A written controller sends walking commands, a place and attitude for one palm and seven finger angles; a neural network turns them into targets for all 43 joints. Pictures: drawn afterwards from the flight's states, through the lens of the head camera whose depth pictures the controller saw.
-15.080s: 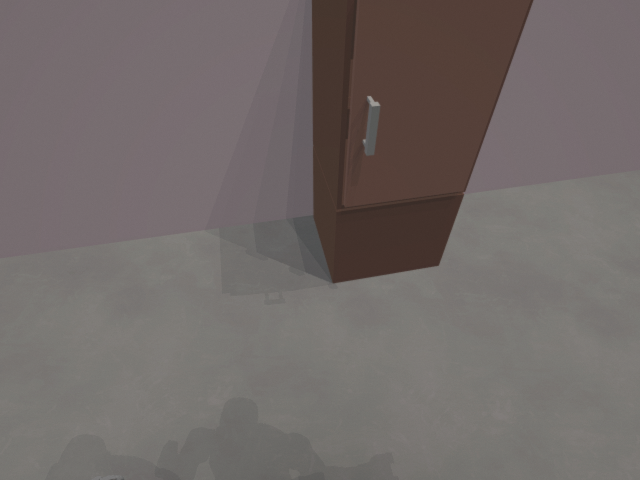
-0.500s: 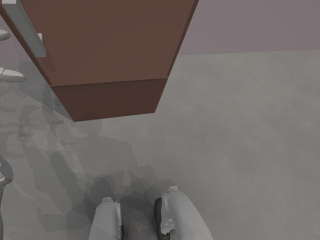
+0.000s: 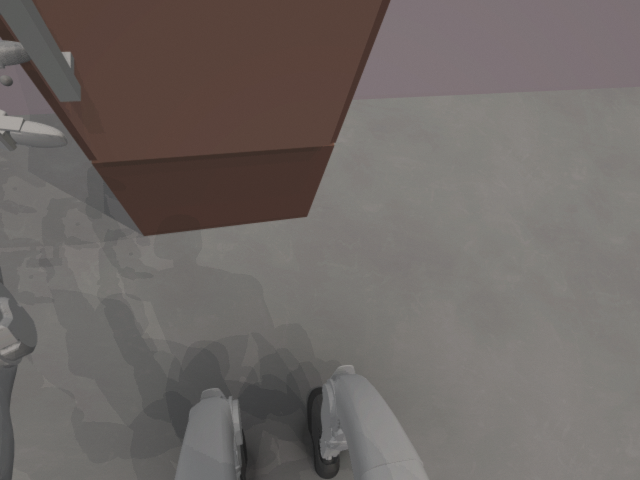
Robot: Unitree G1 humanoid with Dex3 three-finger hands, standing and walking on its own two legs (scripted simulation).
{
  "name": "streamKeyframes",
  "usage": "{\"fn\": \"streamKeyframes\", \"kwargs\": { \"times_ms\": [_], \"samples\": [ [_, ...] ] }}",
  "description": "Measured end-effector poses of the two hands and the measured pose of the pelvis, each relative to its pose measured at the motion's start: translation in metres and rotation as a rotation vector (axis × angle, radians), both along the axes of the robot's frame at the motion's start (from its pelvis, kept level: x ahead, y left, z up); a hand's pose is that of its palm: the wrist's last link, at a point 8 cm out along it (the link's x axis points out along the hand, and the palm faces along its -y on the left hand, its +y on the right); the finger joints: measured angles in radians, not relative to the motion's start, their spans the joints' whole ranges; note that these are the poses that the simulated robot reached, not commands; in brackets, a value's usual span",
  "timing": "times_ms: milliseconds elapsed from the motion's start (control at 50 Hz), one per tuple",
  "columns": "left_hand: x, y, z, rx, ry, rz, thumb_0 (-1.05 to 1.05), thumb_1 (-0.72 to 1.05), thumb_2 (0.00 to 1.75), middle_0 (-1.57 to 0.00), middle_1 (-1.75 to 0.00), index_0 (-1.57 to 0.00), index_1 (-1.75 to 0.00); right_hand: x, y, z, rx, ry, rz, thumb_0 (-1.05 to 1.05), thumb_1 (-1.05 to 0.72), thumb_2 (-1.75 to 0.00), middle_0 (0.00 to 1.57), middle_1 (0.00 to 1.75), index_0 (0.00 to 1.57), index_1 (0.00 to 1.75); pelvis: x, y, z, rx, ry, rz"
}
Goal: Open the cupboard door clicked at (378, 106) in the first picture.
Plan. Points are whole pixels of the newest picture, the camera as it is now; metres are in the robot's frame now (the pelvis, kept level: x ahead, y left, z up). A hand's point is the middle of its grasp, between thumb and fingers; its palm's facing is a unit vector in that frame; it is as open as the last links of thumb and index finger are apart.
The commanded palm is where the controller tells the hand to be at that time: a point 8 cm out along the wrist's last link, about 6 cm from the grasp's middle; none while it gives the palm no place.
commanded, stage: slide the fingers in behind the handle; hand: left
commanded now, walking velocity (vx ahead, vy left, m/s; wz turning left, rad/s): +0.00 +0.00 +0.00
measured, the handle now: (40, 29) +0.59 +0.24 +0.07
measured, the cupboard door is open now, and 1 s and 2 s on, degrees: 0 0 0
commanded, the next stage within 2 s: close the thumb around the handle in 1.36 s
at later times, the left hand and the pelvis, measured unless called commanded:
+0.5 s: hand (40, 79) +0.54 +0.24 +0.06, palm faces +0.08 -1.00 -0.02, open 13.9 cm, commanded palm +0.53 +0.27 +0.06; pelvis +0.01 -0.01 +0.00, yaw +0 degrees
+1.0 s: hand (71, 80) +0.54 +0.21 +0.06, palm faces +0.08 -1.00 -0.01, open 13.9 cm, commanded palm +0.52 +0.24 +0.06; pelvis +0.01 -0.01 +0.01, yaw +0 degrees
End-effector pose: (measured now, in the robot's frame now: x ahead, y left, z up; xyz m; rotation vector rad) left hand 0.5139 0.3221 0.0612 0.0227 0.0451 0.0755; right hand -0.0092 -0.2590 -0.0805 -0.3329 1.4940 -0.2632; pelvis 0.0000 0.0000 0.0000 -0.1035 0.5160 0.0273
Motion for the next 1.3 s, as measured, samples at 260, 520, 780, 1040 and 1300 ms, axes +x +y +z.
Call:
{"fn": "streamKeyframes", "kwargs": {
  "times_ms": [260, 520, 780, 1040, 1300],
  "samples": [
    [0.005, -0.009, -0.002, 0.016, 0.004, 0.031, -0.01, -0.49, 0.30, -0.30, -1.20, -0.33, -1.22, -0.003, -0.003, -0.001, 0.013, 0.003, -0.012, 0.00, -0.90, -0.90, 0.20, 0.30, 0.20, 0.30, 0.002, -0.005, 0.000, 0.008, 0.002, -0.006],
    [0.005, -0.030, -0.004, -0.013, 0.001, 0.006, -0.01, -0.49, 0.30, -0.30, -1.20, -0.31, -1.20, 0.011, -0.009, 0.001, 0.010, -0.022, -0.002, 0.00, -0.90, -0.90, 0.20, 0.30, 0.20, 0.30, 0.006, -0.006, 0.004, 0.012, -0.007, -0.003],
    [0.001, -0.040, 0.000, -0.003, -0.014, 0.014, -0.01, -0.49, 0.30, -0.30, -1.20, -0.30, -1.20, 0.014, -0.004, -0.001, 0.037, -0.046, -0.007, 0.00, -0.90, -0.90, 0.20, 0.30, 0.20, 0.30, 0.007, -0.006, 0.006, 0.019, -0.020, -0.007],
    [0.002, -0.058, -0.001, -0.012, -0.022, 0.016, -0.01, -0.49, 0.30, -0.30, -1.20, -0.30, -1.20, 0.010, -0.003, -0.003, 0.042, -0.048, -0.013, 0.00, -0.90, -0.90, 0.20, 0.30, 0.20, 0.30, 0.005, -0.005, 0.006, 0.024, -0.026, -0.009],
    [0.001, -0.053, 0.000, 0.001, -0.021, 0.017, -0.01, -0.49, 0.30, -0.30, -1.20, -0.30, -1.20, 0.004, -0.004, -0.004, 0.039, -0.033, -0.016, 0.00, -0.90, -0.90, 0.20, 0.30, 0.20, 0.30, 0.003, -0.006, 0.005, 0.026, -0.025, -0.009]
  ]
}}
